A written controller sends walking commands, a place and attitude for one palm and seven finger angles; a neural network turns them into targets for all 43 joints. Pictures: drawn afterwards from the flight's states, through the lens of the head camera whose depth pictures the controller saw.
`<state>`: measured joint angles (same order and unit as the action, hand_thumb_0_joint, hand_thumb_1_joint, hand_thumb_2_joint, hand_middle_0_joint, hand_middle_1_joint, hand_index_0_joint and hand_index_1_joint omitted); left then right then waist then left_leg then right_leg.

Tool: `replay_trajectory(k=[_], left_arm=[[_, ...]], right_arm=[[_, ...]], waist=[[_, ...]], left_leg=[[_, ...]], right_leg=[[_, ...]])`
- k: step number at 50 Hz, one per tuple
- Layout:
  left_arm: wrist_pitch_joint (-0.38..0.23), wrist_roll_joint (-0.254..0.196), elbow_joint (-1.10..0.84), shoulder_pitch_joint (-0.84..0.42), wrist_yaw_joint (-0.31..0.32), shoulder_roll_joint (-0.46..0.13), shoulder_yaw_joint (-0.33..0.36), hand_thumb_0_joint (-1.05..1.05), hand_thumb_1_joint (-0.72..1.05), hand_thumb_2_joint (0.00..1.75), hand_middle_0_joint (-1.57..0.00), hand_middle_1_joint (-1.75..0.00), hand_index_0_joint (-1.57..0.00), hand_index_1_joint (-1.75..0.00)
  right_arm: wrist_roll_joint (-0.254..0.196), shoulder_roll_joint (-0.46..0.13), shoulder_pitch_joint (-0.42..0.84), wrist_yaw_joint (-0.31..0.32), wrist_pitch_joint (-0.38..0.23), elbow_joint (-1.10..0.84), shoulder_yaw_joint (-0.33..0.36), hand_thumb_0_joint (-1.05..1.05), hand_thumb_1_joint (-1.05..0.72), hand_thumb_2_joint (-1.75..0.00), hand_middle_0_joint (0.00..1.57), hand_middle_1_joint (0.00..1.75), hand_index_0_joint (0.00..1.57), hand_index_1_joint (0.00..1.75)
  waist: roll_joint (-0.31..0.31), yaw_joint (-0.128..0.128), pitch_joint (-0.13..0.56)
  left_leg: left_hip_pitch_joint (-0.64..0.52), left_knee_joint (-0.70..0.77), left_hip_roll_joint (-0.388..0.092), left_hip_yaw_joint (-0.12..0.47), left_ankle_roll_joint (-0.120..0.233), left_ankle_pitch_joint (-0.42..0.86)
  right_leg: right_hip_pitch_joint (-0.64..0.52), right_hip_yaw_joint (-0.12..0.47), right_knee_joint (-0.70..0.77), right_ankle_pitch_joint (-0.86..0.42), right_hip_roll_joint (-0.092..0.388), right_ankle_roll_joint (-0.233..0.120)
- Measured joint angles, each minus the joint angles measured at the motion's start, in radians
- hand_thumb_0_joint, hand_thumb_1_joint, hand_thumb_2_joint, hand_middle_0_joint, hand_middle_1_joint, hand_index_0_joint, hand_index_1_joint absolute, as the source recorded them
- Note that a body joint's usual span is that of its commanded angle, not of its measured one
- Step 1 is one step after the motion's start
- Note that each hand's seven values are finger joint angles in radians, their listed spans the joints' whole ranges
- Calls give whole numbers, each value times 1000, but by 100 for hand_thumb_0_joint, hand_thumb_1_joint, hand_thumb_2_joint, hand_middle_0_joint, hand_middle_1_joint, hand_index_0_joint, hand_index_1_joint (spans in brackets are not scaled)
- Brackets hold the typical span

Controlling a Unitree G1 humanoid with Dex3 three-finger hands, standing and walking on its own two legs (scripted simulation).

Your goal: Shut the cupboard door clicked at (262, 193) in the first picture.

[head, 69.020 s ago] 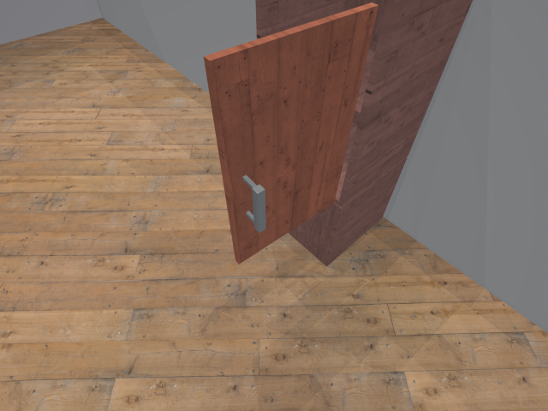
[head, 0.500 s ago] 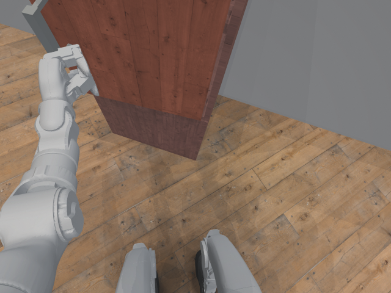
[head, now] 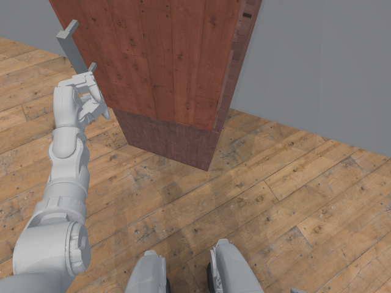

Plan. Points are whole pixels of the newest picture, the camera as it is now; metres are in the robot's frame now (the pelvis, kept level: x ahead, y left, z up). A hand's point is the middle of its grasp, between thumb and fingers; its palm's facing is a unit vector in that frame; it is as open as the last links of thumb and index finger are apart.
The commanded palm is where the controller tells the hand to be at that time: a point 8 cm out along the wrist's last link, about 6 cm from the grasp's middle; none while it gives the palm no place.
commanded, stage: draw the hand back to the body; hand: left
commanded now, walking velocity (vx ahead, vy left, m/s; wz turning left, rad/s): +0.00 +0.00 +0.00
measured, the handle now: (80, 54) +0.65 +0.23 +0.03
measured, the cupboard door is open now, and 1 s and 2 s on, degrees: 5 5 5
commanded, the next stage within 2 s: step back with the hand held close in 1.42 s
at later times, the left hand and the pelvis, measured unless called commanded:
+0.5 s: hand (28, 152) +0.34 +0.21 +0.15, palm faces +0.16 -0.96 -0.22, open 3.1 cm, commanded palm +0.29 +0.26 +0.18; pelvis +0.03 +0.00 +0.09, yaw +2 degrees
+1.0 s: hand out of the picture +0.24 +0.26 +0.26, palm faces +0.46 -0.79 -0.40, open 5.8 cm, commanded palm +0.18 +0.30 +0.28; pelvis +0.05 -0.01 +0.11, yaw +3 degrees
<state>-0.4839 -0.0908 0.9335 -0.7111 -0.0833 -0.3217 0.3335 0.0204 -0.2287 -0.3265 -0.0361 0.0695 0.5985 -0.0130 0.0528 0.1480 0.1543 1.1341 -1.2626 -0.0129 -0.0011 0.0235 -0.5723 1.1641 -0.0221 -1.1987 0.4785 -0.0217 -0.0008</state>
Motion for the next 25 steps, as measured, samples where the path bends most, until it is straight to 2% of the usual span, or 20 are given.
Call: replay_trajectory(k=[6,13,18,22,25], left_arm=[[79,-55,-214,241,-8,53,-51,2,90,90,-129,-150,-130,-150],[85,-91,-363,388,-36,56,-110,2,90,90,-130,-150,-130,-150],[143,-127,-487,505,-84,63,-147,2,90,90,-127,-147,-127,-147],[259,-27,-619,620,25,45,-193,2,90,90,-121,-141,-122,-141],[335,7,-709,704,94,39,-214,2,89,90,-115,-134,-115,-134]], right_arm=[[-36,0,-43,23,4,-18,-5,0,-91,-89,20,30,20,30],[-51,-19,-14,51,-40,-19,3,1,-91,-89,20,30,20,30],[-66,-38,33,62,-64,-48,11,1,-91,-89,20,30,20,30],[-66,-23,82,93,-43,-75,12,1,-91,-89,20,30,20,30],[-66,-11,111,116,-37,-89,1,1,-91,-89,20,30,20,30]], waist=[[-4,-46,-16],[-20,-79,-25],[-17,-102,-27],[-21,-120,-44],[-15,-134,-58]], left_leg=[[-191,153,3,-12,4,44],[-353,264,12,12,0,79],[-456,331,17,13,2,97],[-573,420,25,3,4,124],[-668,499,29,3,4,151]], right_leg=[[-187,14,144,-39,1,4],[-364,-8,263,-68,9,1],[-468,-9,327,-81,14,3],[-575,3,396,-98,21,7],[-667,4,466,-119,25,6]])
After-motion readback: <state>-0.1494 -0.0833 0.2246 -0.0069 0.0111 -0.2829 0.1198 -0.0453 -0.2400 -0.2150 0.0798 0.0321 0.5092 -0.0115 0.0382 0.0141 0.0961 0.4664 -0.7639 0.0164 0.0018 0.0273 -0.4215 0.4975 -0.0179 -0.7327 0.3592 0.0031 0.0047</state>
